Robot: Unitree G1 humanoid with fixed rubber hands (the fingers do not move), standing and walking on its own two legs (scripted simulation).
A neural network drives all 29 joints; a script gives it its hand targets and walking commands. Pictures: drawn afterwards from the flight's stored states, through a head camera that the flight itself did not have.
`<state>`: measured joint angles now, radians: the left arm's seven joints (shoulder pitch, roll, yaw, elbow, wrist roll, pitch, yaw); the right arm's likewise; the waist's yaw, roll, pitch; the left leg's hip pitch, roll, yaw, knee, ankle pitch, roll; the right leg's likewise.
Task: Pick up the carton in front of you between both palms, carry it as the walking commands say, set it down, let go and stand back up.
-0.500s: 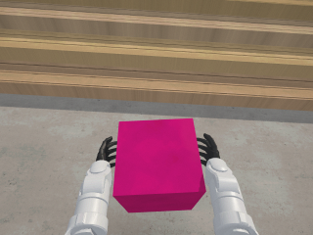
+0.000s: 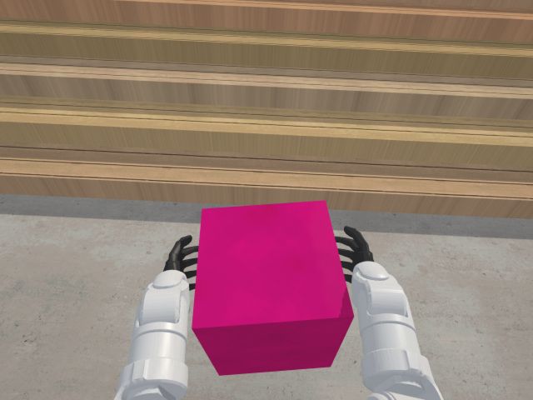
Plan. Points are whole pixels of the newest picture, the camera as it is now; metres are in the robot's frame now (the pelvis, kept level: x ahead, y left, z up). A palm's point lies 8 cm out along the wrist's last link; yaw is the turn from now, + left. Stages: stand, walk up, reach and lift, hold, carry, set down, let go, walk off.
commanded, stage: reach and lift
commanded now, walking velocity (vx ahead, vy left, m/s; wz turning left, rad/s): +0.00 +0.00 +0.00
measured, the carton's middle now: (269, 292) +0.31 +0.00 -0.04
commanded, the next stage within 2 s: hold in 0.72 s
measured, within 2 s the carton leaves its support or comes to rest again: neither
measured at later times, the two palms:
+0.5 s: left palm (176, 278) +0.30 +0.15 +0.03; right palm (363, 269) +0.31 -0.15 +0.04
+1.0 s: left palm (171, 273) +0.29 +0.15 +0.05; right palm (366, 265) +0.30 -0.15 +0.06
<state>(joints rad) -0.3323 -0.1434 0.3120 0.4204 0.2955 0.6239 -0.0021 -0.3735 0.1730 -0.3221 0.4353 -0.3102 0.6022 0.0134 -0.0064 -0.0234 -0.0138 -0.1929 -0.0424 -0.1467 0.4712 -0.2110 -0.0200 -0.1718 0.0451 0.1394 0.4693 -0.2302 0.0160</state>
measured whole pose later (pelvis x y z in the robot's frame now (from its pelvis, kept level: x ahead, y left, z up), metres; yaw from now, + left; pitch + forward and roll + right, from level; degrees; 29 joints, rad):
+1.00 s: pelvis +0.01 +0.00 +0.01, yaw -1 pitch -7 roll +0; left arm -0.25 -0.15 0.23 0.24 0.27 0.76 0.00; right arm -0.28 0.16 -0.23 0.24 -0.27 0.75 0.01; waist 0.00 -0.02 0.01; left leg -0.05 -0.04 -0.13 0.37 -0.18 -0.01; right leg -0.04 0.03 0.14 0.37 -0.20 0.02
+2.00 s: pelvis +0.01 +0.00 +0.01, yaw -1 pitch -7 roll +0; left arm -0.25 -0.15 0.22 0.23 0.28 0.77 0.00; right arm -0.28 0.16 -0.23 0.24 -0.27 0.75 0.02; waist 0.02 -0.02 0.01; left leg -0.05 -0.03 -0.12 0.36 -0.18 -0.01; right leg -0.04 0.04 0.14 0.36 -0.20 0.01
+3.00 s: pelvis +0.41 -0.06 +0.00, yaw +0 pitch +5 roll -1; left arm 0.13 -0.14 0.05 -0.48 -0.01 1.11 0.16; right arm 0.10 0.14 -0.04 -0.50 0.02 1.10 -0.17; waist 0.03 0.01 -0.14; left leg -0.44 0.10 0.06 1.12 -0.35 0.01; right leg -0.35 -0.05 -0.26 0.46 -0.21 -0.05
